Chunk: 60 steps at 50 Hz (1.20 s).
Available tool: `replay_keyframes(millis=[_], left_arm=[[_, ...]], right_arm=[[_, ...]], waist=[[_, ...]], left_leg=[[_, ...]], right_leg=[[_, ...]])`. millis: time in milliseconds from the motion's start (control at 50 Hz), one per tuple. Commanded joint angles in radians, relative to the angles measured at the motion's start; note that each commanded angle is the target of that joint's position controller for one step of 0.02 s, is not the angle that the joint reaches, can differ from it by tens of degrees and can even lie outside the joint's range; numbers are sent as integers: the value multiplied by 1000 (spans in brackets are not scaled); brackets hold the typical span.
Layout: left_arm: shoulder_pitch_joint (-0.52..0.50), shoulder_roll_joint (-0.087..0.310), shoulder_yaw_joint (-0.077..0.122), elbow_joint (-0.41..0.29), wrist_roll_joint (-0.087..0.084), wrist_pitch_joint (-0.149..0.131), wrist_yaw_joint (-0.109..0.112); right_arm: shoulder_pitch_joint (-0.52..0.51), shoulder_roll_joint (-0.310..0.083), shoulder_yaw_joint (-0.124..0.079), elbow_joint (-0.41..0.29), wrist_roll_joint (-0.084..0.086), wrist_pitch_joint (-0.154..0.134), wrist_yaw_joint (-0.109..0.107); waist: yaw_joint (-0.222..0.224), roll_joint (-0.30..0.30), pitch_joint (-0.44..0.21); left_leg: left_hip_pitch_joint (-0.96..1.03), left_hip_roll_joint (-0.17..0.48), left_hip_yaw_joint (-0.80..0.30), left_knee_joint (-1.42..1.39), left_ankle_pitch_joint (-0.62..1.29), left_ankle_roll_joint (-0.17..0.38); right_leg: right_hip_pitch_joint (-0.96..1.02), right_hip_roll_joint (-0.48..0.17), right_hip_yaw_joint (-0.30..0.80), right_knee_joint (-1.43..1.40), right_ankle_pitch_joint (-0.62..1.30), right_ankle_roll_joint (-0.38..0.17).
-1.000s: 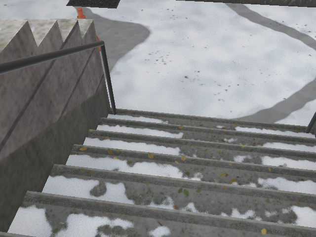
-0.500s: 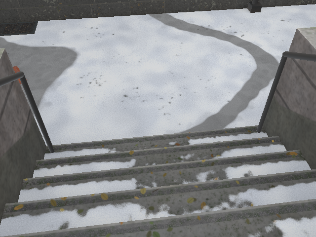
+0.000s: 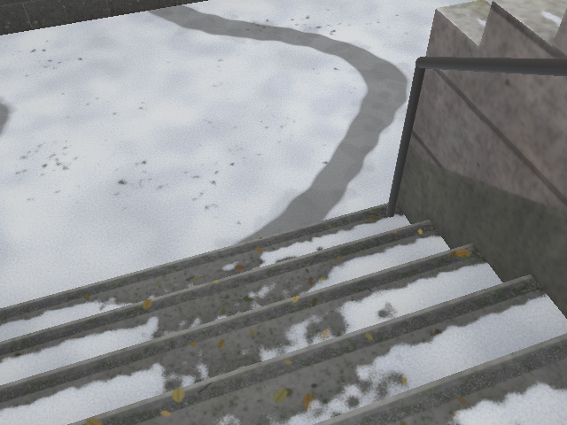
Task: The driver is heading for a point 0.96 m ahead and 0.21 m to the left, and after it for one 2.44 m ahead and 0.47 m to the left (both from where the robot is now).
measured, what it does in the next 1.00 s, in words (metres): goes down, turning left: left foot 0.17 m lower, then right foot 0.17 m lower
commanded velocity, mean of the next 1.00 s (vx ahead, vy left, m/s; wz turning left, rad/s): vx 0.50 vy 0.00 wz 0.35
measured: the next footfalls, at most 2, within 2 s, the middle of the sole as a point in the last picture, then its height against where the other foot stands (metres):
left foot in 0.58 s outside the picture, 0.17 m lower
right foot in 1.00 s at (236, 407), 0.17 m lower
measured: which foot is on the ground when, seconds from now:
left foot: up 0.00-0.56, down 0.58-1.00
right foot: down 0.00-0.58, up 0.60-0.98, down 1.00-1.00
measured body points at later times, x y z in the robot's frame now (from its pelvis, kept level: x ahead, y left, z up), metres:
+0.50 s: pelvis +0.25 +0.03 -0.11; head +0.25 +0.04 +0.34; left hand +0.05 +0.14 -0.25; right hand +0.45 -0.14 -0.23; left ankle +0.37 +0.19 -0.83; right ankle +0.08 -0.09 -0.76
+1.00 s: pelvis +0.57 +0.11 -0.32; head +0.58 +0.10 +0.13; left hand +0.63 +0.37 -0.44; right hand +0.54 -0.12 -0.47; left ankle +0.36 +0.17 -0.92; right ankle +0.72 +0.06 -1.06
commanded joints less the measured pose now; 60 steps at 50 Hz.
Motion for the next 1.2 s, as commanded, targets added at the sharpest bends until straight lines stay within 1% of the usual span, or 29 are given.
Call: replay_keyframes(millis=[20,60,80,120,160,200,300,360,500,540,580,600,620,640,700,720,740,780,860,880,900,920,960,1020,1040,1060,1100,1160,1200], left_arm=[[730,293,120,187,21,33,-7],[522,202,99,159,-5,40,-3],[317,71,49,107,14,24,4],[263,-28,17,83,21,-23,42],[353,10,21,115,-12,-51,59],[364,57,36,129,24,-54,61],[587,-33,-18,249,35,-58,81],[550,-61,-43,239,38,-58,71],[679,51,17,318,-9,-4,130],[676,55,29,327,7,12,117],[574,83,31,312,56,28,41],[671,-38,12,304,38,30,-17],[479,0,23,184,-8,12,-46],[204,55,45,61,-53,-33,-29],[175,48,51,14,-31,-53,58],[212,-3,37,29,-10,-40,71],[288,-18,37,89,2,-24,60],[422,-50,22,123,15,0,2],[126,13,11,40,-6,-8,22],[19,63,51,-12,-110,8,51],[-26,71,47,-28,-122,23,59],[63,77,26,18,21,17,33],[117,99,43,40,39,12,15],[649,268,147,237,-24,-16,35],[657,339,139,224,-28,-8,16],[707,327,140,244,2,-7,-3],[555,204,107,218,-40,-24,-17],[279,-34,11,173,11,-50,15],[274,-27,-3,158,-43,-81,38]], right_arm=[[46,-121,-35,-76,49,-10,87],[-184,-163,-45,-180,68,-30,48],[-150,-100,-29,-179,55,-30,23],[-209,-33,-24,-169,0,-18,9],[-189,-53,-40,-131,-3,-4,30],[-123,-37,-37,-115,7,-9,47],[-400,-90,-33,-194,17,-6,26],[-514,-142,-44,-256,-4,6,29],[-732,-113,-32,-295,-24,22,21],[-629,-126,-49,-212,-12,-1,8],[-146,-285,-134,-45,0,-22,-1],[126,-404,-172,41,-21,-8,-1],[236,-414,-179,68,-3,-5,-13],[218,-354,-169,69,-3,-19,-28],[-225,-131,-85,-77,23,-22,-1],[-299,-109,-69,-112,12,-36,-2],[-327,-107,-62,-140,43,-39,0],[-300,-163,-61,-130,19,-46,9],[-184,-99,-23,-123,-9,-69,-47],[-251,-216,-76,-131,160,-35,-78],[-231,-237,-81,-143,151,-10,-94],[-157,-102,-4,-120,-37,-32,-50],[-87,-169,-31,-91,-23,-22,-27],[-129,-272,-66,-75,-36,7,50],[116,-89,-45,-55,-20,11,77],[-71,-191,-63,-153,17,8,81],[-369,-219,-62,-295,63,-18,10],[-266,-54,-2,-255,-20,-6,-48],[-372,-93,-16,-243,-27,3,-26]], waist=[[312,-76,-336],[278,91,-88],[142,152,3],[84,44,154],[117,50,135],[82,25,69],[204,75,138],[194,72,171],[311,63,272],[280,95,181],[38,173,41],[18,361,-250],[-66,261,-404],[-126,228,-214],[133,-8,107],[184,55,197],[193,60,198],[250,135,157],[107,76,95],[132,175,50],[98,166,58],[135,98,231],[115,138,213],[367,-130,-10],[212,-265,-303],[298,-126,-217],[302,58,29],[97,127,185],[160,59,130]], left_leg=[[-847,20,-79,677,-38,-27],[-943,108,-77,509,129,10],[-764,171,-172,283,356,64],[-544,220,-157,-77,655,112],[-482,185,-139,-350,894,96],[-479,181,-147,-285,944,78],[-647,196,-173,-697,1402,46],[-528,190,-124,-743,1327,80],[-510,172,-19,-1076,981,54],[-226,118,62,-1113,1052,52],[426,90,118,-1127,1291,122],[961,260,-97,-756,1869,331],[1125,357,-274,-737,1913,395],[993,384,-345,-821,1619,410],[102,359,-317,-965,951,349],[-157,338,-308,-1024,916,346],[-359,294,-243,-1096,874,349],[-620,190,-174,-934,713,300],[-479,137,-144,-705,394,193],[-425,148,-190,-755,472,175],[-392,188,-208,-685,483,164],[-433,253,-252,-601,375,149],[-325,279,-264,-524,416,158],[-409,82,-71,235,589,24],[-628,-17,-35,642,3,-31],[-865,-39,-43,767,-3,-48],[-1205,55,-116,681,180,-22],[-823,240,-241,45,722,71],[-484,190,-101,-317,970,35]], right_leg=[[1134,-351,258,392,1045,-309],[611,-365,232,185,347,-270],[287,-334,171,114,202,-211],[-93,-223,46,-32,117,-159],[-112,-203,12,-71,45,-203],[-86,-206,7,41,131,-202],[120,-199,-26,175,-158,-124],[32,-176,-58,212,-270,-93],[319,-259,-6,366,-178,-48],[247,-179,-97,575,-69,-20],[-102,-105,-159,993,-162,48],[-423,33,-166,1526,-931,141],[-591,47,-40,1644,-997,147],[-803,41,-13,1655,-1039,145],[-570,-71,127,1082,-692,47],[-443,-88,152,957,-535,20],[-284,-79,121,739,-340,28],[-67,-6,52,830,-62,21],[-111,-39,89,298,506,64],[-17,64,30,328,444,78],[-10,35,82,323,360,81],[-95,-58,102,266,275,58],[-9,-29,56,199,154,44],[629,17,-23,130,329,-87],[944,-149,238,414,892,-295],[916,-192,433,306,737,-339],[595,-309,678,132,-178,-343],[-154,-120,476,24,-426,-246],[-385,7,283,15,-456,-237]])
Keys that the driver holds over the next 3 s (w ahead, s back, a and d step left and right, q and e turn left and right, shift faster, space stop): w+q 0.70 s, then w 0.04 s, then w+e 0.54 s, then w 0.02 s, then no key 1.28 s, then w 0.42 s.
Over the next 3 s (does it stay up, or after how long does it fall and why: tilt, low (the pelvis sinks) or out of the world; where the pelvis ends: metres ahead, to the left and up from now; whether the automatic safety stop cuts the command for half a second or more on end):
stays up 1.09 0.18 -0.59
